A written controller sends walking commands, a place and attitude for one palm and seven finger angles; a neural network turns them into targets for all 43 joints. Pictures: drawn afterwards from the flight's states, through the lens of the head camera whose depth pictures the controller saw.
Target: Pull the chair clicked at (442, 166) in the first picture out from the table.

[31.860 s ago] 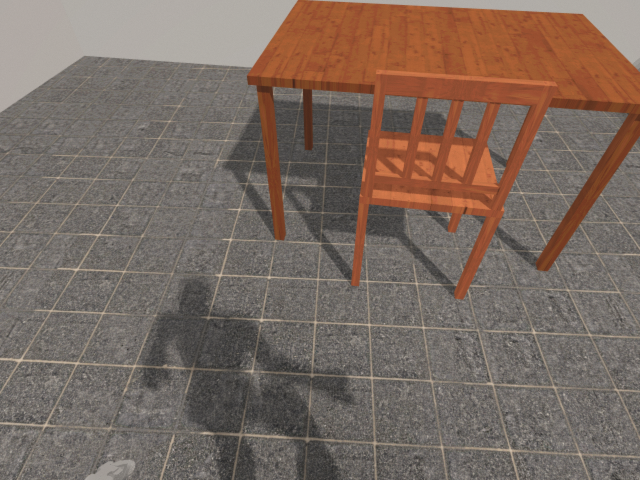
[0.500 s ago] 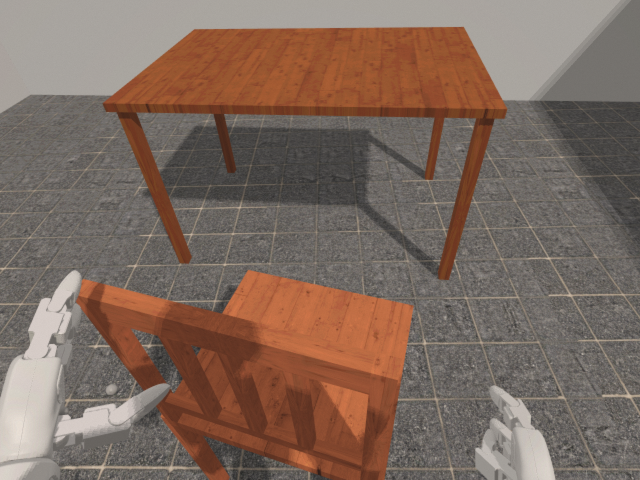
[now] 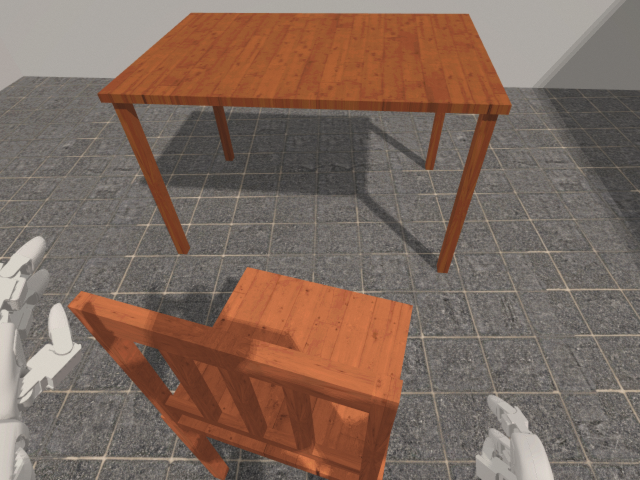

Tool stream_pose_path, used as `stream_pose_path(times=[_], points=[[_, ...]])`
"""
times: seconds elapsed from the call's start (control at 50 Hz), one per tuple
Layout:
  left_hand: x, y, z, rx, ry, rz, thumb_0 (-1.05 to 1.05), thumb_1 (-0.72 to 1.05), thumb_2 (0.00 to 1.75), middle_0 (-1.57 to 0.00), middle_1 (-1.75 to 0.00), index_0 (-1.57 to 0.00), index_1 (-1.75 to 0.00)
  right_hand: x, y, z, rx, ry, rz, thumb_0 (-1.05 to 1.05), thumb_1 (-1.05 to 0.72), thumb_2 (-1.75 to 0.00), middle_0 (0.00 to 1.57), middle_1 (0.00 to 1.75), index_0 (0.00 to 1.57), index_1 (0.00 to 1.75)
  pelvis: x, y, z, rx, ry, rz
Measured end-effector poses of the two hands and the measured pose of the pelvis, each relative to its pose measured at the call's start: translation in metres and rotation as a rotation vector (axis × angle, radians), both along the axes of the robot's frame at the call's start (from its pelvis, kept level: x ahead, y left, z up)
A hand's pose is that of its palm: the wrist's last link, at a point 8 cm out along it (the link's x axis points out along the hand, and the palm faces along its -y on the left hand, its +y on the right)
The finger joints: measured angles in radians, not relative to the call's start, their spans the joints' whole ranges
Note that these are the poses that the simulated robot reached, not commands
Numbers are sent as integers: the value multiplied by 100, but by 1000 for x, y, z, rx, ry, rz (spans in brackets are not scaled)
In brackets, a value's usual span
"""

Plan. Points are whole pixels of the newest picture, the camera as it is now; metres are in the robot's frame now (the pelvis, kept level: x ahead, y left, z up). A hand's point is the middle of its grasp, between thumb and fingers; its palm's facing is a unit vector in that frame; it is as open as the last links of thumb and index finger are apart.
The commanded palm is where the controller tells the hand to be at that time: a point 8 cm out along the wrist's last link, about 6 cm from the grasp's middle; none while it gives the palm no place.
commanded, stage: draw the hand back to the body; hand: left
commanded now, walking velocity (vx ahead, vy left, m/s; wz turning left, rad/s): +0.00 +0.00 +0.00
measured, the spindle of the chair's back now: (245, 400) +0.25 +0.15 -0.09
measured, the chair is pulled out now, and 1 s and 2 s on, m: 0.66 0.66 0.66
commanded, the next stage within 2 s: step back with the hand held close in 0.14 s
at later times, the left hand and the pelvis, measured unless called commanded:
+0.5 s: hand (69, 343) +0.19 +0.26 +0.16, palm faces +0.41 -0.79 -0.45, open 7.4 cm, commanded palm +0.13 +0.31 +0.18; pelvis -0.02 +0.01 +0.00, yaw -1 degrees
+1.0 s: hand (16, 427) +0.11 +0.26 +0.16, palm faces +0.46 -0.76 -0.47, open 7.4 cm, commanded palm +0.06 +0.30 +0.18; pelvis -0.08 +0.00 -0.01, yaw +0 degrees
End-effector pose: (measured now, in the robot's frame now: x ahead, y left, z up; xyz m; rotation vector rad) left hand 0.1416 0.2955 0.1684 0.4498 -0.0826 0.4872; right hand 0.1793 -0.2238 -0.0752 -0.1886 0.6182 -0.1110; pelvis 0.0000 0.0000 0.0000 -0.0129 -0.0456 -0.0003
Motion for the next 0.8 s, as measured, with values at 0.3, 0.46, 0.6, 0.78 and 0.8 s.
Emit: stream_pose_path(times=[0.3, 0.46, 0.6, 0.78, 0.8], points=[[-5, 10, 13, 17, -55, 14, 2, 89, 90, -21, -30, -21, -30, 3, 13, 6, 17, -19, 23, 2, -90, -90, 20, 30, 20, 30, -4, 4, 2, -3, -20, -1], [5, 6, 12, 56, -36, -51, 2, 89, 90, -21, -30, -21, -30, -14, 8, 4, 2, 39, -15, 2, -90, -90, 20, 30, 20, 30, -15, 9, 3, 0, 23, -13], [-7, 2, 12, 119, 44, -96, 2, 89, 90, -22, -30, -21, -30, -39, -1, -8, 11, 101, -90, 2, -90, -90, 20, 30, 20, 30, -25, 10, 1, 8, 48, -13], [-40, 3, 20, 147, -15, -40, 2, 89, 90, -22, -30, -22, -30, -63, -7, -15, 13, 107, -91, 2, -90, -90, 20, 30, 20, 30, -47, 3, -4, 15, 45, -6], [-44, 1, 19, 141, -22, -37, 2, 89, 90, -21, -30, -22, -30, -65, -8, -15, 12, 101, -90, 2, -90, -90, 20, 30, 20, 30, -50, 2, -5, 15, 44, -5]])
